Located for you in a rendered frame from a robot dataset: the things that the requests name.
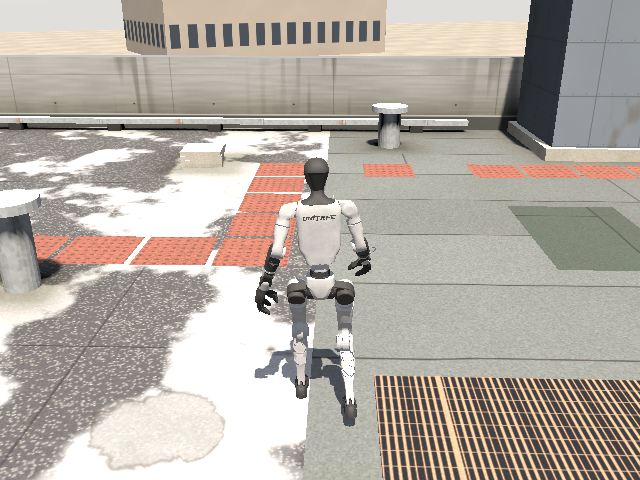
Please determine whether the left robot upper arm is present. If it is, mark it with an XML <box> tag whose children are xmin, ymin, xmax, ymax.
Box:
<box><xmin>270</xmin><ymin>202</ymin><xmax>297</xmax><ymax>259</ymax></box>

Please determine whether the left robot forearm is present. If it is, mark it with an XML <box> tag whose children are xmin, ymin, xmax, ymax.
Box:
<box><xmin>258</xmin><ymin>243</ymin><xmax>280</xmax><ymax>291</ymax></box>

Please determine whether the right robot upper arm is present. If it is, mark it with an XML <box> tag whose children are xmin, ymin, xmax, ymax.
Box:
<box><xmin>338</xmin><ymin>200</ymin><xmax>367</xmax><ymax>253</ymax></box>

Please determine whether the right robot forearm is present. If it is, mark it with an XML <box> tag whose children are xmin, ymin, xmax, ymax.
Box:
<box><xmin>356</xmin><ymin>237</ymin><xmax>371</xmax><ymax>265</ymax></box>

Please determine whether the robot right hand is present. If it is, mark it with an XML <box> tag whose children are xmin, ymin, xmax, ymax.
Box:
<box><xmin>348</xmin><ymin>259</ymin><xmax>371</xmax><ymax>276</ymax></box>

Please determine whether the robot head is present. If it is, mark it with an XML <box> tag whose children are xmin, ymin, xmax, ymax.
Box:
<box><xmin>301</xmin><ymin>157</ymin><xmax>335</xmax><ymax>206</ymax></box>

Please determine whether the robot left foot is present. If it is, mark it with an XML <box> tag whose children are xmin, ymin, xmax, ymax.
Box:
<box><xmin>295</xmin><ymin>374</ymin><xmax>309</xmax><ymax>399</ymax></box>

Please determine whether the robot left hand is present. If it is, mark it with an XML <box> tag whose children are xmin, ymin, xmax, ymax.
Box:
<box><xmin>255</xmin><ymin>287</ymin><xmax>278</xmax><ymax>315</ymax></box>

